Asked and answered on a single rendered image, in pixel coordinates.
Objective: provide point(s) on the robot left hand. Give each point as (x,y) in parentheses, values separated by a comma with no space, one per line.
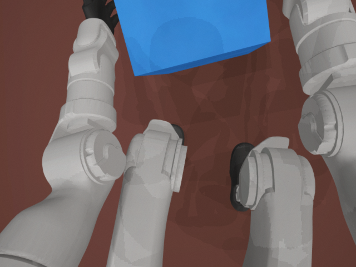
(98,9)

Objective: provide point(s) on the robot left forearm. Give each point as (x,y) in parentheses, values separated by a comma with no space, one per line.
(91,81)

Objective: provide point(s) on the robot right forearm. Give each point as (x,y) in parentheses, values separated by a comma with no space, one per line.
(324,35)

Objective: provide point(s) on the robot left upper arm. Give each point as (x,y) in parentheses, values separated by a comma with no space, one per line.
(81,169)

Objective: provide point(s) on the robot right upper arm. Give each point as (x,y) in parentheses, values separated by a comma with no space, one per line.
(328,127)

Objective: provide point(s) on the robot left shin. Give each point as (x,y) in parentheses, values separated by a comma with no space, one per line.
(135,144)

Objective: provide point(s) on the robot left foot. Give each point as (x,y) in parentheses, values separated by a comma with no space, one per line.
(179,131)

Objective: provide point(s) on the carton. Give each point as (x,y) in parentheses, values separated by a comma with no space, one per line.
(167,36)

